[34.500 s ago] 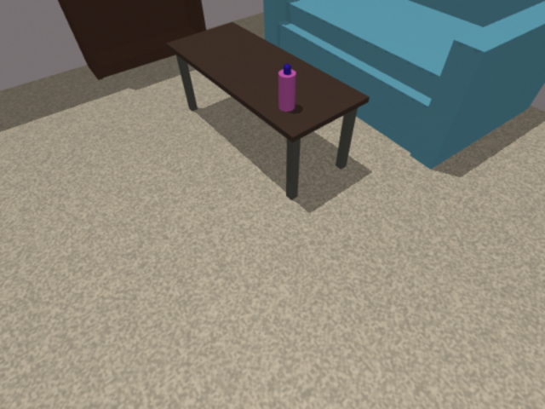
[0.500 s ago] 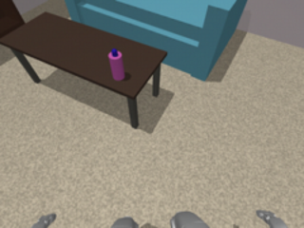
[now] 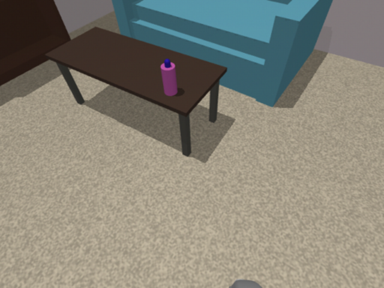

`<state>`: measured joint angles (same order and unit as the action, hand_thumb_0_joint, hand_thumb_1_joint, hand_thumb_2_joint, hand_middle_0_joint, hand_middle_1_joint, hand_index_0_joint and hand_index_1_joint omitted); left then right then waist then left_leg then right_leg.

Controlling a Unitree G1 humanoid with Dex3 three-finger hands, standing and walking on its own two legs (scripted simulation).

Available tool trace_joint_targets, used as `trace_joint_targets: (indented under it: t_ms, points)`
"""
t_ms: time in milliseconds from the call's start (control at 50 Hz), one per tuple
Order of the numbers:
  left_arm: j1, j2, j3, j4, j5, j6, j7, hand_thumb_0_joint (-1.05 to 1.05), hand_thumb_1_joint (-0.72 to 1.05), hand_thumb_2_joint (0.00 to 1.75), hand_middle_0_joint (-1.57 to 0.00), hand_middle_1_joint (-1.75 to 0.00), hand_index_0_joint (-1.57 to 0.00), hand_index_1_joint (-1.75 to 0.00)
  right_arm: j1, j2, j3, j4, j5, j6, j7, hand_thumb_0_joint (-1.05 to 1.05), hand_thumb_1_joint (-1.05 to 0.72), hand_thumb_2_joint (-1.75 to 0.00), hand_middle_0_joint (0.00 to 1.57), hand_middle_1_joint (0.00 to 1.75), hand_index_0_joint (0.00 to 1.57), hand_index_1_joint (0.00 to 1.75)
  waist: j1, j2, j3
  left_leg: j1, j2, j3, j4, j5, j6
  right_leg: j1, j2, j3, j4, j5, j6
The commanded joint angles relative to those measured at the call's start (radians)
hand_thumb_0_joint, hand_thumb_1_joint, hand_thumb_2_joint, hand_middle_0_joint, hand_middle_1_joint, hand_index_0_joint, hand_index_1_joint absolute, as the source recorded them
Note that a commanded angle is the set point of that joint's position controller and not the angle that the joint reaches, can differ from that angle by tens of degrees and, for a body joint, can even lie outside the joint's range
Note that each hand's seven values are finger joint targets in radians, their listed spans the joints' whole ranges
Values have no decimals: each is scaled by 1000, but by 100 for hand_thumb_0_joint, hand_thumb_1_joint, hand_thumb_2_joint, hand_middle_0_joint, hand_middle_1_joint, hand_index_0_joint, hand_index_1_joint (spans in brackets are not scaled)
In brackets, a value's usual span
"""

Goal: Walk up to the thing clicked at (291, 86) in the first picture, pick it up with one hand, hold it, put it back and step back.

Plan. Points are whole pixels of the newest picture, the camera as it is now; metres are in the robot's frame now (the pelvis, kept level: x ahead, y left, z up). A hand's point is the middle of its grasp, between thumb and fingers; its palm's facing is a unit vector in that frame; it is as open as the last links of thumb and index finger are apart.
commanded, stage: step back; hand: left
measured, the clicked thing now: (169, 76) +1.09 +0.14 -0.24
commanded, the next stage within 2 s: stand in 0.82 s
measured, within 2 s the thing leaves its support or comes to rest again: neither
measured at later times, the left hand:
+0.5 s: hand out of the picture +0.08 +0.27 -0.15, palm faces -0.01 -0.93 -0.36, open 7.4 cm
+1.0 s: hand out of the picture +0.15 +0.25 -0.13, palm faces -0.04 -0.94 -0.35, open 7.4 cm
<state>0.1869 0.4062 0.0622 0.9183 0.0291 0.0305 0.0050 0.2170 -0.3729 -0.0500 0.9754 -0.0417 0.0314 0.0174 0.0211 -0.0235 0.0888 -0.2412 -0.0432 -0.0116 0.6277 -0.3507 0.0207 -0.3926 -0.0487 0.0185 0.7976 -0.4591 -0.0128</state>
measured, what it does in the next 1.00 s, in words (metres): stands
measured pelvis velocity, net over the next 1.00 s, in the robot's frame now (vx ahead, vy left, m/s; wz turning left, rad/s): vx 0.03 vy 0.01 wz -0.03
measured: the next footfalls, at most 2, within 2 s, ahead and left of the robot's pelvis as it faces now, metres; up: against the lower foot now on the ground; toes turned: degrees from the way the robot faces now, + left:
none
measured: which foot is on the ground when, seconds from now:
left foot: down 0.00-1.00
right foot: down 0.00-1.00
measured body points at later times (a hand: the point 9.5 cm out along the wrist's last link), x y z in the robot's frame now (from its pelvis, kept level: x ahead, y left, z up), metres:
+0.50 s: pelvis +0.02 +0.01 +0.01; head +0.03 +0.01 +0.46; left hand +0.08 +0.32 -0.12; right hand +0.09 -0.30 -0.12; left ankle +0.03 +0.13 -0.72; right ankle +0.01 -0.12 -0.72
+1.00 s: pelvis +0.03 +0.01 +0.02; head +0.05 +0.01 +0.47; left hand +0.15 +0.30 -0.10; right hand +0.13 -0.29 -0.11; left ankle +0.03 +0.13 -0.72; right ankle +0.01 -0.12 -0.72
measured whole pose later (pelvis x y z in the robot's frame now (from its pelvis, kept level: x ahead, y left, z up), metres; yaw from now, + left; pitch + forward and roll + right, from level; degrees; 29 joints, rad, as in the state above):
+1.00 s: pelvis +0.03 +0.01 +0.02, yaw -2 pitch -2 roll +0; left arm 0.04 0.35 0.00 1.09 0.00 -0.01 0.00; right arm 0.05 -0.34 -0.02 1.10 -0.01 -0.01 0.01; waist 0.00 0.00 0.07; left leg -0.13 0.02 0.02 0.40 -0.23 -0.01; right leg -0.12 -0.02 0.02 0.41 -0.24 0.02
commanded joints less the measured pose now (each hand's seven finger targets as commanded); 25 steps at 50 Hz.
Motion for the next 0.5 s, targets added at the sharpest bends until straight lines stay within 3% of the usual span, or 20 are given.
trace_joint_targets:
  t_ms: [0,60,100,120,140,160,180,200,220,260,300,340,360,380,400,420,440,480]
  points:
    - [-34,183,48,-44,-18,-42,-11,0,90,90,-20,-30,-20,-30,-149,-246,-48,-99,-6,-70,-23,0,-90,-90,20,30,20,30,8,113,14,-81,256,-316,-364,-266,145,-28,12,58,62,19,-8]
    - [-12,177,51,-8,-10,-56,-18,0,90,90,-20,-30,-20,-30,-128,-249,-56,-81,-9,-61,-13,0,-90,-90,20,30,20,30,-14,187,-18,-107,232,-245,-338,-244,132,116,30,-20,-123,3,3]
    - [39,153,48,20,-3,-68,-10,0,90,90,-20,-30,-20,-30,-141,-233,-51,-87,1,-44,-9,0,-90,-90,20,30,20,30,21,169,-25,-145,209,-180,-250,-211,98,263,63,-51,-348,108,-12]
    - [46,169,54,33,7,-76,-2,0,90,90,-20,-30,-20,-30,-122,-196,-42,-86,9,-40,-10,0,-90,-90,20,30,20,30,28,99,-36,-200,171,-139,-162,-171,63,354,61,-4,-398,141,-22]
    - [59,222,66,34,13,-83,6,0,90,90,-20,-30,-20,-30,-126,-150,-30,-95,17,-40,-9,0,-90,-90,20,30,20,30,38,-42,-40,-310,87,-87,-23,-181,13,368,-81,268,-471,-15,-75]
    - [54,292,75,36,14,-86,4,0,90,90,-20,-30,-20,-30,-122,-162,-34,-86,16,-37,-17,0,-90,-90,20,30,20,30,40,-148,-13,-276,19,-51,151,-231,-4,220,-257,505,-586,-285,-164]
    - [-10,298,76,5,14,-89,3,0,90,90,-20,-30,-20,-30,-92,-200,-46,-70,11,-38,-20,0,-90,-90,20,30,20,30,16,-101,31,-235,56,-95,214,-207,-15,127,-323,552,-595,-308,-221]
    - [-26,265,71,-6,6,-94,5,0,90,90,-20,-30,-20,-30,-71,-208,-47,-61,17,-44,-15,0,-90,-90,20,30,20,30,1,-31,37,-238,67,-107,223,-167,-11,146,-291,487,-563,-209,-217]
    - [-24,248,65,-3,8,-97,8,0,90,90,-20,-30,-20,-30,-77,-195,-45,-55,18,-48,-13,0,-90,-90,20,30,20,30,4,-26,20,-230,72,-104,205,-148,-6,158,-261,417,-547,-126,-193]
    - [-41,245,64,3,11,-96,6,0,90,90,-20,-30,-20,-30,-48,-184,-46,-39,16,-52,-10,0,-90,-90,20,30,20,30,-4,-95,-32,-151,85,-58,144,-125,-13,138,-230,325,-520,-30,-170]
    - [-60,233,55,-2,6,-91,1,0,90,90,-20,-30,-20,-30,-31,-169,-45,-23,14,-58,-7,0,-90,-90,20,30,20,30,-14,-118,-57,-72,69,-4,17,-92,-16,123,-187,229,-472,99,-149]
    - [-80,206,36,-7,-1,-78,-4,0,90,90,-20,-30,-20,-30,-6,-156,-52,-1,7,-65,-11,0,-90,-90,20,30,20,30,-43,-92,-75,97,37,29,-172,39,-11,46,-140,151,-369,203,-110]
    - [-72,174,21,-7,-5,-75,-6,0,90,90,-20,-30,-20,-30,-9,-171,-58,2,0,-68,-17,0,-90,-90,20,30,20,30,-47,-43,-90,153,67,-27,-207,103,-2,11,-106,111,-319,241,-76]
    - [-67,131,7,-14,-13,-71,-8,0,90,90,-20,-30,-20,-30,-23,-213,-66,-6,-9,-73,-22,0,-90,-90,20,30,20,30,-45,59,-105,169,198,-214,-280,45,37,-46,-43,69,-228,235,-36]
    - [-70,126,7,0,-25,-64,-6,0,90,90,-20,-30,-20,-30,-82,-249,-64,-18,0,-76,-23,0,-90,-90,20,30,20,30,-20,134,-100,85,307,-342,-352,-99,107,-8,35,-12,-162,67,-9]
    - [-53,164,18,20,-21,-61,-3,0,90,90,-20,-30,-20,-30,-112,-267,-66,-24,7,-75,-19,0,-90,-90,20,30,20,30,-13,121,-83,-9,337,-336,-346,-130,155,83,23,-6,-128,-11,-9]
    - [-49,155,14,31,-17,-67,-3,0,90,90,-20,-30,-20,-30,-142,-250,-57,-22,7,-74,-17,0,-90,-90,20,30,20,30,1,107,-67,-31,316,-286,-322,-56,144,124,26,-10,-179,19,-14]
    - [-27,152,12,58,-17,-84,1,0,90,90,-20,-30,-20,-30,-175,-215,-41,-18,13,-73,-18,0,-90,-90,20,30,20,30,21,126,-93,-9,230,-146,-224,242,69,223,-3,22,-326,263,-22]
